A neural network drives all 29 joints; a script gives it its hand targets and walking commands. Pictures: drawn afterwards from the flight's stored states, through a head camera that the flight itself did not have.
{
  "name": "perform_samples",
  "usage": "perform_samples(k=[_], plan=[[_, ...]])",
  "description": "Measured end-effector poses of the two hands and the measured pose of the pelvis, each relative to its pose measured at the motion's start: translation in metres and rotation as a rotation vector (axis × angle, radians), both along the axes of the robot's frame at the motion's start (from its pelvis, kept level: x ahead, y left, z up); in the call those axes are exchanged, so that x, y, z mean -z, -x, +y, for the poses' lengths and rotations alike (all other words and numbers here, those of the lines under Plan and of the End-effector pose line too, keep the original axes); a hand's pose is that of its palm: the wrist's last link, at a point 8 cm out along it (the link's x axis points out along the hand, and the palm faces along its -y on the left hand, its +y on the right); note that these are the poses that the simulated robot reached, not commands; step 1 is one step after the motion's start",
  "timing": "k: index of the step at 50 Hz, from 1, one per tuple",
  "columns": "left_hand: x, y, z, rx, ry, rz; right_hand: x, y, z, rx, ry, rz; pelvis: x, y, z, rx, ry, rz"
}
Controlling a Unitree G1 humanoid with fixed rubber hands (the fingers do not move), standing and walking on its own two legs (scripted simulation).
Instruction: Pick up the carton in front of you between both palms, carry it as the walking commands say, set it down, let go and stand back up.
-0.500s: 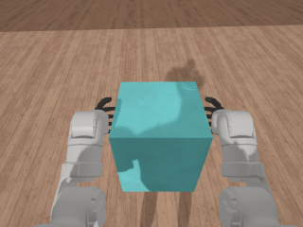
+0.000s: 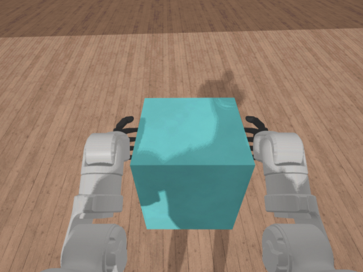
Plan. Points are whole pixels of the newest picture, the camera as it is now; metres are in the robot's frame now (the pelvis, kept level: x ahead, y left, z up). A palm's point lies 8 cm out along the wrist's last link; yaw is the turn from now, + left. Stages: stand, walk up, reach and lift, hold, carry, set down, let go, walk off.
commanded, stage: carry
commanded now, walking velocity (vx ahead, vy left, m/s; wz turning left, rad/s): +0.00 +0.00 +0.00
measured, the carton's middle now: (189, 165) +0.35 +0.00 +0.05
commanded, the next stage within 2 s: none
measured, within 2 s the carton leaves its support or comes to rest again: neither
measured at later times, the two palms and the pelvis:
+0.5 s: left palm (119, 148) +0.33 +0.15 +0.13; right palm (261, 148) +0.34 -0.15 +0.13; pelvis -0.01 +0.00 +0.00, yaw +0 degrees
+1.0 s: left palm (118, 151) +0.33 +0.15 +0.13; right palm (261, 151) +0.33 -0.15 +0.13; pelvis -0.02 +0.00 +0.00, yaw +0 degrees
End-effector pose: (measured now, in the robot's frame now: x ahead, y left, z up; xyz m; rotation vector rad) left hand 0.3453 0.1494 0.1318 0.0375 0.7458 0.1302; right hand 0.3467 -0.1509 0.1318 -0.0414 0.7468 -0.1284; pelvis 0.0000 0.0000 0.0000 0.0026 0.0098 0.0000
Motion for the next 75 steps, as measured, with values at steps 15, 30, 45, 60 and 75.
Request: perform_samples(k=[15, 30, 45, 60, 75], plan=[[0.001, 0.007, 0.0, 0.0, 0.0, 0.0, 0.001, 0.007, 0.0, 0.0, 0.0, 0.0, 0.001, 0.007, 0.0, 0.0, -0.001, 0.004], [0.002, 0.012, 0.0, 0.0, 0.001, 0.0, 0.002, 0.013, 0.0, 0.0, 0.0, 0.0, 0.001, 0.013, 0.001, 0.0, -0.001, 0.008], [0.003, 0.016, 0.001, -0.001, 0.002, -0.001, 0.003, 0.016, 0.001, 0.0, 0.0, -0.001, 0.002, 0.017, 0.001, -0.001, -0.001, 0.011], [0.003, 0.017, 0.002, -0.001, 0.003, -0.001, 0.003, 0.017, 0.002, 0.0, 0.0, -0.001, 0.002, 0.018, 0.002, -0.001, -0.001, 0.014], [0.004, 0.017, 0.002, -0.002, 0.003, -0.001, 0.004, 0.017, 0.002, 0.0, 0.0, -0.001, 0.002, 0.019, 0.002, -0.002, 0.0, 0.016]])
